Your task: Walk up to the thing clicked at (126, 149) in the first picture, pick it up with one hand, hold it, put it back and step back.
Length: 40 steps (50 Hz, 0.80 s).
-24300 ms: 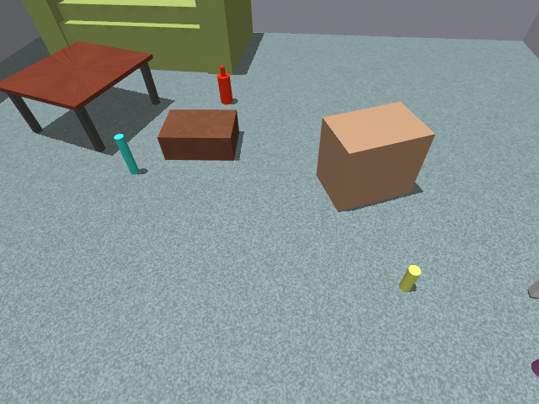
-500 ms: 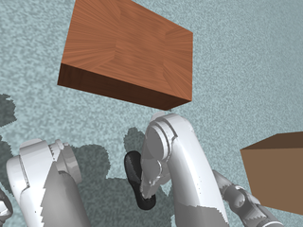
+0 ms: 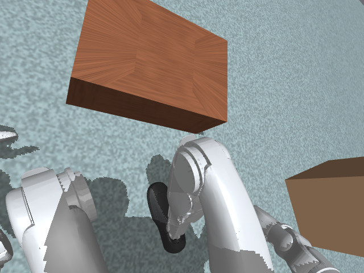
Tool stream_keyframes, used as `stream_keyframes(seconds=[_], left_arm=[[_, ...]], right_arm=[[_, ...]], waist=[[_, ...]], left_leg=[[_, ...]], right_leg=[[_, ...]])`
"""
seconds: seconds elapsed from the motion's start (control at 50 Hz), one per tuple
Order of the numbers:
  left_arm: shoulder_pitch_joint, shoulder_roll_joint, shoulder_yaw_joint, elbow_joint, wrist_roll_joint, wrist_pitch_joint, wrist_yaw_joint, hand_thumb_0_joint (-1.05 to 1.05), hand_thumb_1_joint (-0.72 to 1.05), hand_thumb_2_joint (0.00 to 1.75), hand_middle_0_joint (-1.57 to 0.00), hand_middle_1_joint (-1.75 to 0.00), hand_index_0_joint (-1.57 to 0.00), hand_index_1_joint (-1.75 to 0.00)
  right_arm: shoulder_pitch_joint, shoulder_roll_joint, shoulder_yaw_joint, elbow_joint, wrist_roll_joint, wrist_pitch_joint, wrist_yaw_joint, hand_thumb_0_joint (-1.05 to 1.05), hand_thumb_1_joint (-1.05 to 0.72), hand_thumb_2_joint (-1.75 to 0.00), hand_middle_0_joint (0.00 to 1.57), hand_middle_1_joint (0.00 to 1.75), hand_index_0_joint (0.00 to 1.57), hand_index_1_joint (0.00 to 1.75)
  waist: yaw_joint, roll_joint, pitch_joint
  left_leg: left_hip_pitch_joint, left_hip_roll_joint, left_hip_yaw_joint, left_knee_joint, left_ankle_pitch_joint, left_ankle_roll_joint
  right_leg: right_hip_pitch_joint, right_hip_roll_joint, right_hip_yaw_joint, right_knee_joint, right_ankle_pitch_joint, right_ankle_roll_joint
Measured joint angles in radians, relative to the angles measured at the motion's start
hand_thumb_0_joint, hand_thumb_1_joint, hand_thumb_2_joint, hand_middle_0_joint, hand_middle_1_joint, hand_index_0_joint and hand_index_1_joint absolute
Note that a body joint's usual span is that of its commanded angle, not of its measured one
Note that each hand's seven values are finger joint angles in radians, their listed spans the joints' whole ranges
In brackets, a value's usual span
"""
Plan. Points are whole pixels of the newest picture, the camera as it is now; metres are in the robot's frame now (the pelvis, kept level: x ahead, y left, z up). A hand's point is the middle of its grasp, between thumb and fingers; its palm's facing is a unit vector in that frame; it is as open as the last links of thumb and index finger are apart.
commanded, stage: withdraw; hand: left
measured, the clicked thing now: out of the picture +0.43 +0.31 -0.17
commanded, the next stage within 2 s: rise in 0.36 s
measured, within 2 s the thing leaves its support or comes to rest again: neither
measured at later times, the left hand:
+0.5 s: hand out of the picture +0.40 +0.38 -0.06, palm faces +0.40 -0.91 -0.05, open 17.6 cm
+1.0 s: hand out of the picture +0.30 +0.38 +0.07, palm faces +0.33 -0.80 -0.49, open 17.3 cm
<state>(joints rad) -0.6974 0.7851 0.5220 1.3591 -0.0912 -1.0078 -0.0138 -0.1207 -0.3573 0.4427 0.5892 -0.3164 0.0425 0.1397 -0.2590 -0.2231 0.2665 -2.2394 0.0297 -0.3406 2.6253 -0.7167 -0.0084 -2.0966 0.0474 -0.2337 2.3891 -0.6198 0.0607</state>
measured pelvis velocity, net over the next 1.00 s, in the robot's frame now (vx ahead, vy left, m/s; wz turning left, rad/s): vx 0.02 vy -0.01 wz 0.17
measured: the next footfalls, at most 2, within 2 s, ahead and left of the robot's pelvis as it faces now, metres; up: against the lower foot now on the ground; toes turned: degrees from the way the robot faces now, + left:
none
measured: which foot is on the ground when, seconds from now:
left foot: down 0.00-1.00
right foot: down 0.00-1.00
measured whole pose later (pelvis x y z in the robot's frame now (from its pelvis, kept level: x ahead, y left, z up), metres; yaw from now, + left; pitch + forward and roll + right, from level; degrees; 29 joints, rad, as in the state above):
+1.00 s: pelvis +0.02 -0.01 +0.15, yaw +10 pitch +33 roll -6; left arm -0.27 0.56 0.38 0.56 0.06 -0.10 0.00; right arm 0.10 -0.26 0.02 0.56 0.04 0.15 0.02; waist -0.04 0.01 -0.13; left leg -1.98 0.05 -0.08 2.06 -0.67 0.01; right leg -1.93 -0.01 -0.06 1.99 -0.65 0.02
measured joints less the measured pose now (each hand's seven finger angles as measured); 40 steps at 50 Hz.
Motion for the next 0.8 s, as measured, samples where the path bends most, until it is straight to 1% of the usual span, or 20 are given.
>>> stream_keyframes(seconds=[0.1, 0.18, 0.26, 0.3, 0.34, 0.4, 0.46, 0.5, 0.54, 0.56, 0.6, 0.66, 0.72, 0.76, 0.8], left_arm=[[-0.001, 0.006, -0.004, -0.004, 0.002, -0.001, -0.005, -0.01, -0.55, 0.13, -0.29, -0.21, -0.29, -0.22], [0.012, 0.006, 0.024, -0.047, 0.005, 0.008, -0.031, -0.01, -0.58, 0.10, -0.19, -0.14, -0.19, -0.15], [0.032, 0.003, 0.060, -0.128, 0.005, 0.043, -0.067, -0.01, -0.59, 0.08, -0.13, -0.09, -0.12, -0.10], [0.047, 0.001, 0.070, -0.179, 0.000, 0.074, -0.085, -0.01, -0.59, 0.08, -0.11, -0.08, -0.10, -0.09], [0.062, -0.005, 0.067, -0.232, -0.013, 0.112, -0.107, -0.01, -0.58, 0.07, -0.09, -0.07, -0.08, -0.08], [0.077, -0.017, 0.049, -0.291, -0.038, 0.173, -0.146, -0.01, -0.58, 0.07, -0.07, -0.06, -0.07, -0.07], [0.087, -0.028, 0.023, -0.311, -0.070, 0.235, -0.185, -0.01, -0.59, 0.06, -0.06, -0.05, -0.06, -0.06], [0.090, -0.038, 0.012, -0.312, -0.086, 0.266, -0.211, -0.01, -0.59, 0.05, -0.05, -0.05, -0.06, -0.05], [0.091, -0.035, 0.007, -0.304, -0.017, 0.319, -0.202, -0.01, -0.58, 0.05, -0.05, -0.05, -0.06, -0.05], [0.094, -0.034, 0.000, -0.303, 0.011, 0.353, -0.195, -0.01, -0.58, 0.05, -0.05, -0.06, -0.06, -0.05], [0.100, -0.042, -0.012, -0.315, 0.057, 0.421, -0.180, -0.01, -0.56, 0.05, -0.05, -0.06, -0.06, -0.06], [0.120, -0.056, -0.011, -0.365, 0.122, 0.518, -0.155, -0.01, -0.55, 0.05, -0.06, -0.07, -0.08, -0.06], [0.132, -0.050, -0.012, -0.401, 0.159, 0.597, -0.123, -0.01, -0.53, 0.05, -0.07, -0.08, -0.08, -0.06], [0.143, -0.042, -0.009, -0.419, 0.171, 0.642, -0.100, -0.01, -0.53, 0.06, -0.07, -0.07, -0.08, -0.06], [0.161, -0.042, -0.012, -0.445, 0.176, 0.687, -0.077, -0.01, -0.52, 0.06, -0.07, -0.07, -0.08, -0.06]], right_arm=[[0.001, -0.001, 0.000, 0.001, -0.001, 0.001, 0.000, 0.00, -0.90, -0.89, 0.21, 0.30, 0.21, 0.30], [0.004, 0.001, -0.006, -0.003, 0.004, 0.004, -0.003, 0.00, -0.90, -0.90, 0.21, 0.30, 0.21, 0.30], [0.023, 0.004, -0.027, -0.008, 0.016, 0.012, -0.010, 0.00, -0.91, -0.90, 0.21, 0.30, 0.21, 0.30], [0.041, 0.005, -0.046, -0.011, 0.029, 0.017, -0.014, 0.00, -0.91, -0.90, 0.21, 0.30, 0.21, 0.30], [0.062, 0.007, -0.071, -0.011, 0.047, 0.021, -0.019, 0.00, -0.91, -0.90, 0.21, 0.30, 0.21, 0.30], [0.093, 0.008, -0.111, -0.007, 0.081, 0.024, -0.027, 0.00, -0.91, -0.90, 0.21, 0.30, 0.21, 0.30], [0.111, 0.006, -0.149, 0.002, 0.116, 0.020, -0.035, 0.00, -0.91, -0.90, 0.21, 0.30, 0.21, 0.30], [0.116, 0.006, -0.169, 0.009, 0.135, 0.017, -0.039, 0.00, -0.90, -0.90, 0.21, 0.30, 0.21, 0.30], [0.118, 0.020, -0.201, 0.015, 0.165, 0.024, -0.044, 0.00, -0.90, -0.90, 0.21, 0.30, 0.21, 0.30], [0.121, 0.029, -0.217, 0.013, 0.179, 0.033, -0.046, 0.00, -0.90, -0.90, 0.21, 0.30, 0.21, 0.30], [0.131, 0.044, -0.246, 0.009, 0.205, 0.047, -0.049, 0.00, -0.90, -0.90, 0.21, 0.30, 0.21, 0.30], [0.147, 0.063, -0.278, 0.009, 0.237, 0.065, -0.057, 0.00, -0.92, -0.90, 0.21, 0.30, 0.21, 0.30], [0.165, 0.076, -0.308, 0.012, 0.260, 0.081, -0.069, 0.00, -0.93, -0.91, 0.21, 0.30, 0.21, 0.30], [0.175, 0.082, -0.329, 0.013, 0.273, 0.090, -0.077, 0.00, -0.93, -0.91, 0.21, 0.30, 0.21, 0.30], [0.188, 0.086, -0.353, 0.011, 0.284, 0.097, -0.084, 0.00, -0.92, -0.91, 0.21, 0.30, 0.21, 0.30]], waist=[[0.001, -0.001, 0.002], [0.005, -0.002, 0.004], [0.016, 0.005, -0.013], [0.026, 0.015, -0.033], [0.039, 0.030, -0.061], [0.060, 0.061, -0.113], [0.080, 0.093, -0.162], [0.092, 0.111, -0.183], [0.103, 0.119, -0.199], [0.108, 0.123, -0.209], [0.117, 0.130, -0.232], [0.131, 0.146, -0.268], [0.143, 0.163, -0.302], [0.152, 0.178, -0.323], [0.162, 0.193, -0.343]], left_leg=[[-0.002, 0.001, 0.001, 0.002, 0.000, 0.003], [0.000, 0.001, 0.000, 0.002, -0.002, 0.003], [0.001, 0.000, 0.005, -0.004, -0.002, 0.000], [-0.002, -0.001, 0.011, -0.013, -0.002, -0.001], [-0.006, -0.002, 0.023, -0.025, 0.001, -0.001], [-0.016, -0.005, 0.045, -0.050, 0.007, 0.002], [-0.024, -0.005, 0.070, -0.075, 0.014, 0.010], [-0.025, -0.004, 0.085, -0.088, 0.017, 0.016], [-0.019, 0.001, 0.101, -0.106, 0.020, 0.019], [-0.016, 0.003, 0.110, -0.118, 0.023, 0.019], [-0.010, 0.006, 0.129, -0.148, 0.028, 0.021], [0.003, 0.006, 0.155, -0.198, 0.035, 0.020], [0.021, 0.006, 0.182, -0.249, 0.039, 0.020], [0.035, 0.007, 0.196, -0.280, 0.041, 0.020], [0.052, 0.008, 0.210, -0.314, 0.042, 0.020]], right_leg=[[0.000, 0.001, 0.001, 0.000, 0.000, 0.002], [0.003, 0.001, 0.000, -0.001, -0.001, 0.002], [0.001, -0.002, 0.003, -0.002, -0.005, -0.003], [-0.002, -0.005, 0.007, -0.005, -0.008, -0.007], [-0.008, -0.011, 0.014, -0.009, -0.012, -0.010], [-0.018, -0.022, 0.028, -0.018, -0.020, -0.013], [-0.028, -0.029, 0.045, -0.029, -0.024, -0.014], [-0.030, -0.032, 0.055, -0.035, -0.026, -0.014], [-0.031, -0.033, 0.067, -0.044, -0.024, -0.016], [-0.032, -0.034, 0.074, -0.051, -0.024, -0.017], [-0.033, -0.037, 0.087, -0.069, -0.023, -0.022], [-0.031, -0.045, 0.105, -0.100, -0.025, -0.029], [-0.024, -0.052, 0.125, -0.131, -0.029, -0.032], [-0.017, -0.055, 0.136, -0.153, -0.030, -0.032], [-0.007, -0.057, 0.146, -0.177, -0.032, -0.033]])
